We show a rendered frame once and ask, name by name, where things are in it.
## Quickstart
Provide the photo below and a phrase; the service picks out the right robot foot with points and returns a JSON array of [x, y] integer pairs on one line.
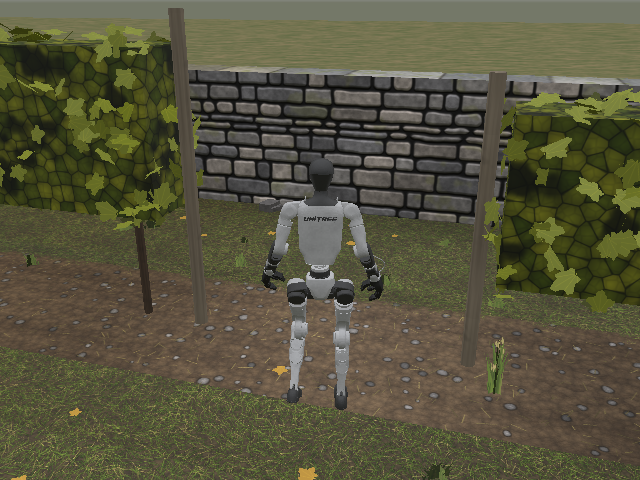
[[340, 401]]

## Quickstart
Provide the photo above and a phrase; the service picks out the robot left hand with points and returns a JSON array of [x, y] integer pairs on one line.
[[266, 279]]

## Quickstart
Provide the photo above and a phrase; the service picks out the left robot foot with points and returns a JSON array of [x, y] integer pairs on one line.
[[294, 395]]

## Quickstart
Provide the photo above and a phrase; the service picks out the robot left upper arm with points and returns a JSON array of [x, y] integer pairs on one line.
[[288, 212]]

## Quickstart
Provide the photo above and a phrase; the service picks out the left robot forearm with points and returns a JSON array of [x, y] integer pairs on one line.
[[272, 261]]

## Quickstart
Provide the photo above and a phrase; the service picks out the robot right upper arm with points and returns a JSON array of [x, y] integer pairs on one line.
[[352, 212]]

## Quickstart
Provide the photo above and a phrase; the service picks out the right robot forearm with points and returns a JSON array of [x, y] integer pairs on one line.
[[370, 266]]

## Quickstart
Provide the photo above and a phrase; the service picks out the robot foot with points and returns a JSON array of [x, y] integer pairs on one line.
[[294, 395], [340, 401]]

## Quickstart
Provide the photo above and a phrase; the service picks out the robot right hand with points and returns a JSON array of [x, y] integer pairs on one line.
[[378, 286]]

